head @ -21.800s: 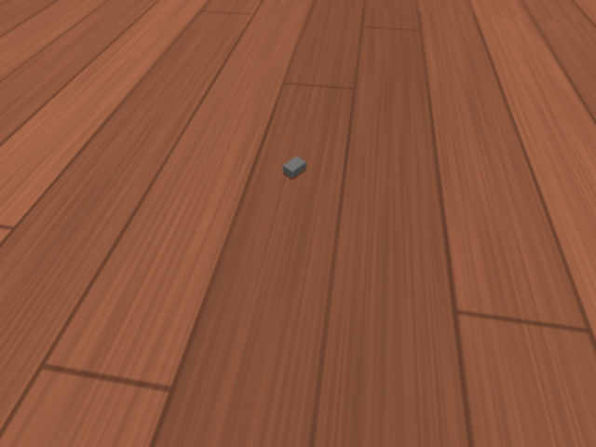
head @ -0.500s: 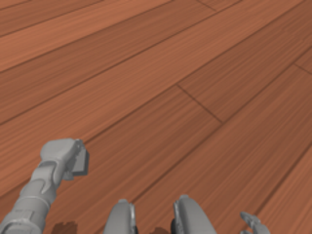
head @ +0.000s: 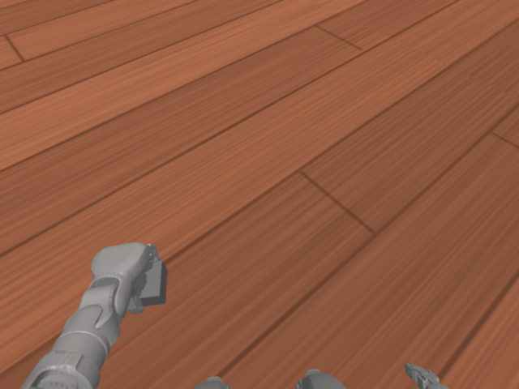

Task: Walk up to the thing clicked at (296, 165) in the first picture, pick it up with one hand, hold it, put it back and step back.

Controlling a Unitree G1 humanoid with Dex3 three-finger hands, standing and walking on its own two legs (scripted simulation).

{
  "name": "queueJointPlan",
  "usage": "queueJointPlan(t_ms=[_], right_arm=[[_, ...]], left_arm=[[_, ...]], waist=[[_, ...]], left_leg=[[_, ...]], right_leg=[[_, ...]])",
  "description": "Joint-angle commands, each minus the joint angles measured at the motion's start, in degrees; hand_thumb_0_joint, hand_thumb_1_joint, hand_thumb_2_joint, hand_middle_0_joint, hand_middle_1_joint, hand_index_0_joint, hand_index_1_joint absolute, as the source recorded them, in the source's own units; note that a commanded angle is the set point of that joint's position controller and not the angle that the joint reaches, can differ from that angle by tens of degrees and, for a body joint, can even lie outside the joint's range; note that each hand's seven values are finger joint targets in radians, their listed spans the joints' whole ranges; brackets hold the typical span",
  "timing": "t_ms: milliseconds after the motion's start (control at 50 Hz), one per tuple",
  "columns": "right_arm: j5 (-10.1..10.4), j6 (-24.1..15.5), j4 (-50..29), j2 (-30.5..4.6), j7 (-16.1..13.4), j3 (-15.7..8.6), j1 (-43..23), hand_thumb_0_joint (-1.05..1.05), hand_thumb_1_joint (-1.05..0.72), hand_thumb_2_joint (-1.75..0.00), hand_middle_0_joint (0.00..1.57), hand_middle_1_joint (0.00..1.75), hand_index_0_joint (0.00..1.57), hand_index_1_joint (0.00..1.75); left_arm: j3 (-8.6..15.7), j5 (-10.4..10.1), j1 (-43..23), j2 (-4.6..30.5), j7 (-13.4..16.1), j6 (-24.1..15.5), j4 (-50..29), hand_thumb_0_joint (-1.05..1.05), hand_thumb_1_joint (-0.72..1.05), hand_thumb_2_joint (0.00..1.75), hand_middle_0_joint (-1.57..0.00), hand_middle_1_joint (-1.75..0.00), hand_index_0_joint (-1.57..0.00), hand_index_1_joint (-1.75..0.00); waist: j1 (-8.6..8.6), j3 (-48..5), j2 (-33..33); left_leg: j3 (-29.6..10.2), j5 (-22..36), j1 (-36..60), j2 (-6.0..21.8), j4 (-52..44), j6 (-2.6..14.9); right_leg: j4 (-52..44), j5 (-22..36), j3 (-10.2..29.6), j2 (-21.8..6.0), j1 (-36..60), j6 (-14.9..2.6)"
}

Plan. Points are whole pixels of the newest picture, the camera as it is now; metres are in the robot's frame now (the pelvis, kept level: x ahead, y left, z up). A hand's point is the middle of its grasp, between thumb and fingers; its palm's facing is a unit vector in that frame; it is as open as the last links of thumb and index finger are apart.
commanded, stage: hold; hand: left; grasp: from above
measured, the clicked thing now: (136, 285) +0.32 +0.23 -0.11
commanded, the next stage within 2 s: crouch in 1.94 s
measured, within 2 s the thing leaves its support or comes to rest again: neither
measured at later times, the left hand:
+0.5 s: hand (128, 263) +0.34 +0.23 -0.04, palm faces -0.47 -0.06 -0.88, open 9.4 cm
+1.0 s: hand (122, 275) +0.31 +0.22 -0.02, palm faces -0.47 -0.06 -0.88, open 9.4 cm
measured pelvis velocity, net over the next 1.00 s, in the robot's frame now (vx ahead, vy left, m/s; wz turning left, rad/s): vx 0.01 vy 0.00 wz -0.01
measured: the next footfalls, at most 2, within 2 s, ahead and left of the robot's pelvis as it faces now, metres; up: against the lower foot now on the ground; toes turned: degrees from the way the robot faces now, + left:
none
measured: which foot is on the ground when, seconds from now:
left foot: down 0.00-1.00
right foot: down 0.00-1.00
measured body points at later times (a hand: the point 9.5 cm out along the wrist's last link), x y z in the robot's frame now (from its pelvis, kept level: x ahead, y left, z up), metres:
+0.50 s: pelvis +0.03 +0.00 +0.03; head +0.07 -0.01 +0.47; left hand +0.36 +0.23 +0.01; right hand +0.14 -0.27 -0.09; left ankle +0.02 +0.11 -0.70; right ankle +0.03 -0.12 -0.70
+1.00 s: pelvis +0.01 +0.00 +0.03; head +0.03 -0.02 +0.48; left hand +0.33 +0.22 +0.03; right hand +0.14 -0.26 -0.08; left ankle +0.02 +0.11 -0.70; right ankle +0.03 -0.12 -0.70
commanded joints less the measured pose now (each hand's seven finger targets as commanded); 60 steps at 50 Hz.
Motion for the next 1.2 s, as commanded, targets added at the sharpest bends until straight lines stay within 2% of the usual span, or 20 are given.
queueJointPlan(t_ms=[0, 20, 80, 120, 200, 300, 380, 400, 480, 560, 620, 740, 780, 820, 940, 980, 1000, 1120, 1140, 1180], right_arm=[[0.41, -1.76, -6.08, -8.64, -0.98, -3.07, -0.11, 0.0, -0.89, -0.89, 0.2, 0.3, 0.2, 0.3], [0.4, -1.75, -5.55, -8.42, -0.96, -3.08, 0.36, 0.0, -0.89, -0.89, 0.2, 0.3, 0.2, 0.3], [0.38, -1.34, -5.29, -8.77, -1.02, -3.32, 0.54, 0.0, -0.89, -0.89, 0.2, 0.3, 0.2, 0.3], [0.48, -1.0, -5.77, -8.98, -0.94, -3.34, -0.15, 0.0, -0.89, -0.89, 0.2, 0.3, 0.2, 0.3], [0.54, -0.6, -6.36, -9.04, -0.59, -3.7, -0.33, 0.0, -0.89, -0.89, 0.2, 0.3, 0.2, 0.3], [0.47, 0.12, -6.92, -8.72, -0.28, -3.85, -0.18, 0.0, -0.89, -0.89, 0.2, 0.3, 0.2, 0.3], [0.62, 0.99, -8.26, -8.9, -0.16, -3.76, -0.99, 0.0, -0.89, -0.89, 0.2, 0.3, 0.2, 0.3], [0.65, 1.17, -8.43, -9.14, -0.12, -3.98, -0.81, 0.0, -0.89, -0.89, 0.2, 0.3, 0.2, 0.3], [0.51, 1.73, -9.0, -9.12, 0.04, -3.93, -1.07, 0.0, -0.89, -0.89, 0.2, 0.3, 0.2, 0.3], [0.55, 2.19, -9.37, -9.41, 0.25, -4.14, -1.31, 0.0, -0.89, -0.89, 0.2, 0.3, 0.2, 0.3], [0.51, 2.53, -9.17, -9.38, 0.31, -4.09, -1.39, 0.0, -0.89, -0.89, 0.2, 0.3, 0.2, 0.3], [0.68, 3.02, -9.96, -9.24, 0.36, -3.75, -2.75, 0.0, -0.89, -0.89, 0.2, 0.3, 0.2, 0.3], [0.74, 3.17, -10.18, -9.16, 0.27, -3.72, -3.34, 0.0, -0.89, -0.9, 0.2, 0.3, 0.2, 0.3], [0.71, 3.27, -10.61, -9.15, 0.22, -3.4, -3.87, 0.0, -0.89, -0.89, 0.2, 0.3, 0.2, 0.3], [0.86, 3.23, -11.53, -9.01, -0.09, -2.86, -5.62, 0.0, -0.89, -0.9, 0.2, 0.3, 0.2, 0.3], [0.86, 3.03, -11.58, -8.81, -0.21, -2.81, -6.15, 0.0, -0.89, -0.9, 0.2, 0.3, 0.2, 0.3], [0.85, 3.03, -11.38, -9.09, -0.31, -2.9, -5.97, 0.0, -0.89, -0.9, 0.2, 0.3, 0.2, 0.3], [0.78, 2.69, -11.0, -8.57, -0.56, -2.38, -6.98, 0.0, -0.89, -0.9, 0.2, 0.3, 0.2, 0.3], [0.87, 2.67, -11.03, -8.93, -0.62, -2.56, -7.05, 0.0, -0.89, -0.9, 0.2, 0.3, 0.2, 0.3], [0.92, 2.67, -10.98, -8.69, -0.6, -2.44, -7.33, 0.0, -0.89, -0.9, 0.2, 0.3, 0.2, 0.3]], left_arm=[[5.14, 0.17, -19.14, 13.59, 2.86, 0.19, -12.87, 0.0, 0.72, 0.51, -1.04, -0.5, -1.08, -0.46], [4.57, 0.15, -18.96, 12.3, 2.77, 0.33, -13.3, 0.0, 0.72, 0.5, -1.03, -0.51, -1.08, -0.46], [4.44, 0.81, -19.49, 12.83, 2.3, 0.47, -12.73, 0.0, 0.72, 0.44, -1.0, -0.5, -1.06, -0.44], [4.3, 1.37, -19.54, 13.41, 1.67, 0.4, -12.24, 0.0, 0.73, 0.45, -1.01, -0.5, -1.07, -0.44], [3.96, 0.41, -18.82, 12.03, 0.59, 0.26, -12.97, 0.0, 0.76, 0.53, -1.04, -0.53, -1.09, -0.48], [4.14, 0.86, -16.39, 12.42, -1.31, 0.22, -14.38, 0.0, 0.75, 0.57, -1.04, -0.53, -1.08, -0.49], [4.0, 1.25, -16.56, 12.61, -2.32, -0.26, -15.39, 0.0, 0.77, 0.58, -1.07, -0.52, -1.1, -0.49], [5.28, 1.48, -16.13, 13.87, -2.36, -0.37, -15.94, 0.0, 0.78, 0.58, -1.07, -0.53, -1.1, -0.49], [4.57, 1.7, -16.51, 13.13, -2.49, -0.22, -18.3, 0.0, 0.79, 0.61, -1.08, -0.54, -1.11, -0.51], [4.5, 1.76, -16.63, 12.82, -2.55, -0.12, -18.45, 0.0, 0.76, 0.62, -1.06, -0.56, -1.09, -0.53], [4.45, 1.8, -16.24, 12.84, -2.79, 0.14, -18.17, 0.0, 0.76, 0.62, -1.06, -0.55, -1.09, -0.52], [3.69, 1.59, -16.3, 11.92, -3.9, 0.26, -18.2, 0.0, 0.78, 0.65, -1.08, -0.58, -1.11, -0.55], [4.23, 1.54, -16.11, 12.72, -4.39, 0.23, -18.5, 0.0, 0.79, 0.67, -1.09, -0.57, -1.11, -0.55], [3.36, 1.22, -15.72, 11.69, -4.83, 0.1, -18.3, 0.0, 0.77, 0.65, -1.08, -0.56, -1.1, -0.53], [4.58, 0.73, -16.45, 13.16, -5.39, -0.74, -20.36, 0.0, 0.72, 0.58, -1.05, -0.53, -1.07, -0.5], [3.79, 1.07, -17.47, 12.32, -5.44, -1.0, -21.56, 0.0, 0.71, 0.58, -1.03, -0.52, -1.06, -0.5], [4.65, 1.37, -18.06, 13.43, -5.13, -1.08, -21.71, 0.0, 0.71, 0.57, -1.02, -0.54, -1.06, -0.5], [3.54, 0.88, -18.39, 12.04, -4.28, -0.87, -21.16, 0.0, 0.72, 0.58, -1.04, -0.54, -1.07, -0.51], [4.51, 0.65, -18.38, 13.08, -4.13, -0.9, -21.78, 0.0, 0.73, 0.58, -1.04, -0.55, -1.08, -0.51], [3.58, 0.74, -17.53, 12.03, -4.63, -0.62, -21.03, 0.0, 0.72, 0.57, -1.04, -0.53, -1.07, -0.5]], waist=[[0.33, -18.16, 0.65], [-0.24, -18.21, 1.16], [-0.21, -17.84, 0.83], [-0.02, -15.97, 0.8], [0.27, -16.61, 1.48], [1.09, -16.76, 0.38], [1.13, -15.09, 0.27], [1.64, -15.56, 1.34], [1.37, -16.6, 0.56], [1.25, -15.75, 1.14], [1.22, -15.57, 0.74], [1.3, -12.84, -0.17], [2.19, -12.75, 0.94], [1.61, -11.19, -0.53], [2.33, -9.89, 0.14], [2.34, -10.84, 0.89], [2.19, -12.06, 1.45], [2.09, -9.49, -0.7], [2.23, -10.32, 0.27], [2.18, -10.06, -0.26]], left_leg=[[-1.65, 14.15, 14.32, -2.58, -8.92, -0.25], [-1.76, 15.64, 15.27, -2.45, -9.36, -0.5], [-1.83, 18.86, 17.21, -2.33, -10.33, -0.55], [-1.52, 18.4, 17.2, -2.58, -11.29, -0.44], [-1.46, 21.31, 20.47, -2.45, -12.8, -0.7], [-0.73, 27.01, 20.65, -2.89, -12.89, -0.05], [-0.71, 25.4, 21.09, -3.04, -14.58, -0.04], [-0.67, 26.02, 22.05, -2.85, -15.0, -0.22], [-0.81, 28.86, 23.51, -2.76, -15.26, 0.07], [-0.87, 28.57, 25.77, -2.34, -16.61, -0.05], [-0.79, 29.64, 25.87, -2.39, -16.84, 0.2], [-0.59, 25.26, 25.36, -2.52, -19.13, 0.2], [-0.5, 24.36, 25.7, -2.52, -19.88, 0.11], [-0.81, 22.22, 25.03, -2.36, -20.63, 0.2], [-0.74, 16.71, 25.05, -2.52, -22.44, 0.27], [-0.83, 16.91, 26.18, -2.39, -22.66, 0.11], [-0.85, 17.88, 27.2, -2.32, -22.57, 0.01], [-0.79, 14.88, 26.22, -2.47, -23.45, 0.3], [-0.62, 14.51, 26.65, -2.55, -23.61, 0.24], [-0.62, 15.03, 27.07, -2.47, -23.83, 0.31]], right_leg=[[-9.73, 12.08, 1.11, 1.58, 11.04, -0.86], [-9.48, 13.27, 1.1, 1.7, 11.28, -0.98], [-10.31, 15.78, 0.71, 1.76, 11.91, -1.01], [-11.53, 15.51, 0.82, 1.64, 12.7, -1.02], [-12.47, 17.36, 0.52, 1.83, 14.58, -1.12], [-12.93, 24.36, 0.96, 1.64, 18.15, -0.65], [-14.24, 22.83, 0.94, 1.51, 19.11, -0.8], [-14.32, 22.45, 0.74, 1.66, 19.4, -1.03], [-14.79, 25.58, 0.77, 1.63, 21.11, -0.83], [-15.94, 23.69, 0.41, 1.83, 20.23, -1.05], [-16.4, 25.16, 0.48, 1.71, 21.35, -0.86], [-18.22, 22.03, 0.5, 1.52, 22.35, -0.94], [-18.8, 20.92, 0.54, 1.5, 22.38, -1.09], [-19.42, 18.93, 0.39, 1.57, 22.51, -1.02], [-21.29, 13.61, 0.73, 1.28, 22.55, -1.06], [-21.22, 13.6, 0.68, 1.26, 22.21, -1.21], [-21.0, 14.36, 0.66, 1.39, 22.28, -1.26], [-22.47, 11.77, 0.6, 1.08, 22.39, -0.92], [-22.49, 11.63, 0.88, 1.0, 22.37, -1.0], [-22.6, 11.91, 0.8, 0.93, 22.59, -0.99]])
